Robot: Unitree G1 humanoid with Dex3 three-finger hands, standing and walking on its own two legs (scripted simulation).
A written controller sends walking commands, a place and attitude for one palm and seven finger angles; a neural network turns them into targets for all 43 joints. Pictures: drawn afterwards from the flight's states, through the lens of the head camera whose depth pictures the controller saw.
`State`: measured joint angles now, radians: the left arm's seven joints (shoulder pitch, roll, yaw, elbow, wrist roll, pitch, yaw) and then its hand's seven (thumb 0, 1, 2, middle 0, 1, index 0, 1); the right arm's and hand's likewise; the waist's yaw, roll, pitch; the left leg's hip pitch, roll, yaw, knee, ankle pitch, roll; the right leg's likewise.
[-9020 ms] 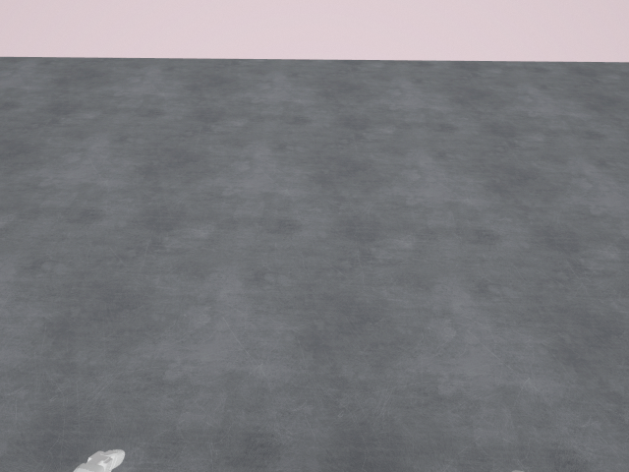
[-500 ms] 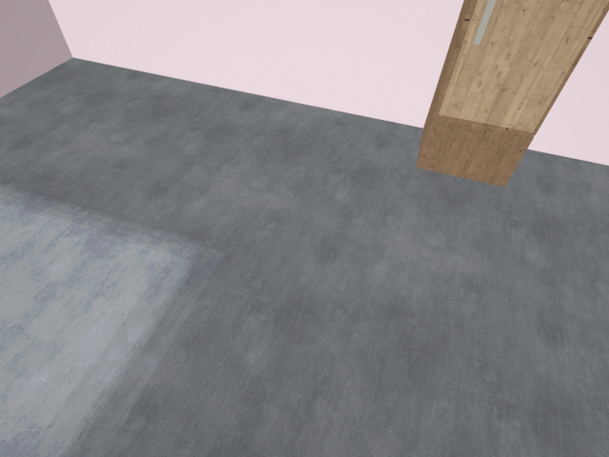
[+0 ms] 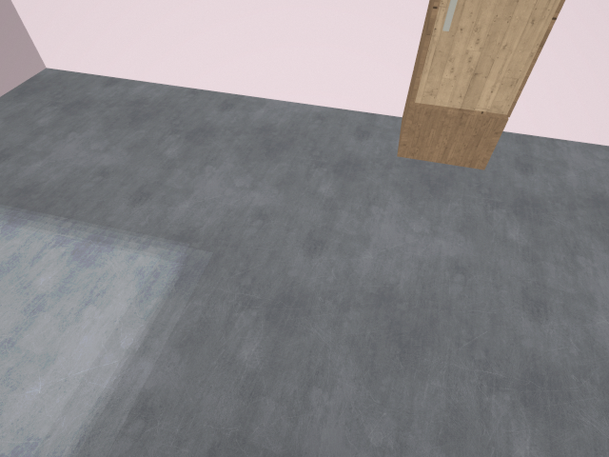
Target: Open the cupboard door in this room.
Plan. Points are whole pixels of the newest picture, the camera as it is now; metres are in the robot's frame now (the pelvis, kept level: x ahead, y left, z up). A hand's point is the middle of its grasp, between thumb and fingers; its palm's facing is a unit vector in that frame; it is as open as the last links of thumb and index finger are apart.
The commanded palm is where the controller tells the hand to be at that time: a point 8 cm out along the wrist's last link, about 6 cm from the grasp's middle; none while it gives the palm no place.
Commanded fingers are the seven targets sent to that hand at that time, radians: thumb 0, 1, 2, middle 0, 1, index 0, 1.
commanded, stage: turn or walk to find it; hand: left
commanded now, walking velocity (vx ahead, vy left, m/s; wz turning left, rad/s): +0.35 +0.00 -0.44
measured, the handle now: (451, 6) +1.66 -0.48 -0.01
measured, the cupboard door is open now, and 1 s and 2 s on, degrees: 0 0 0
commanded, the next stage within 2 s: stand and wait in 1.16 s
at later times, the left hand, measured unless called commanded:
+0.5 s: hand (201, 430) +0.19 +0.18 -0.17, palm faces -0.16 -0.97 -0.18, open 7.4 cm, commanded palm none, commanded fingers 0.00 0.90 0.90 -0.20 -0.30 -0.20 -0.30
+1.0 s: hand (269, 348) +0.33 +0.09 -0.17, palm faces -0.17 -0.96 -0.24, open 7.2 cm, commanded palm none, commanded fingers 0.00 0.90 0.90 -0.20 -0.30 -0.20 -0.30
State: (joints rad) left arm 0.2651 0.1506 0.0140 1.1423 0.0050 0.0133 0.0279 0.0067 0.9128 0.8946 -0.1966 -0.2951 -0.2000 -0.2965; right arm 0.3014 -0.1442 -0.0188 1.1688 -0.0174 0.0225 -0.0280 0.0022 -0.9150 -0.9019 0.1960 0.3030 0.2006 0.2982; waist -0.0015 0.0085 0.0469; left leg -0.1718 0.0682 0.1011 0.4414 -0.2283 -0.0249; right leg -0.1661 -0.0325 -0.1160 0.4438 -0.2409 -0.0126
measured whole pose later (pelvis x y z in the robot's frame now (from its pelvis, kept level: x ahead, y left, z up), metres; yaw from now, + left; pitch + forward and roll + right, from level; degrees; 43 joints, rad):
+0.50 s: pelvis +0.08 +0.00 +0.00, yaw -10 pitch +2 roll -1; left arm 0.17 0.20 0.09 1.01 0.03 0.03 -0.03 0.01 0.91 0.90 -0.19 -0.29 -0.20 -0.30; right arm 0.46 -0.12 -0.04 1.12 -0.04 -0.07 -0.03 0.00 -0.91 -0.90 0.20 0.30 0.20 0.30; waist -0.04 -0.01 0.01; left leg -0.02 0.09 0.25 0.32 -0.32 -0.02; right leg -0.61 -0.10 -0.06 1.09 -0.23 0.01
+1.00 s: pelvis +0.30 -0.11 +0.00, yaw -13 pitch +1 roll -1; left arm 0.30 0.19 0.05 1.12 0.02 -0.07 0.02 -0.01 0.94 0.89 -0.20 -0.30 -0.20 -0.30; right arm 0.12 -0.20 -0.07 0.99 -0.03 -0.02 0.02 0.00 -0.92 -0.90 0.19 0.30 0.20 0.30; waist 0.01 0.03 0.04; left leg -0.59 0.15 0.09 0.92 -0.20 -0.05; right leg -0.10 0.02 -0.17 0.39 -0.31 -0.05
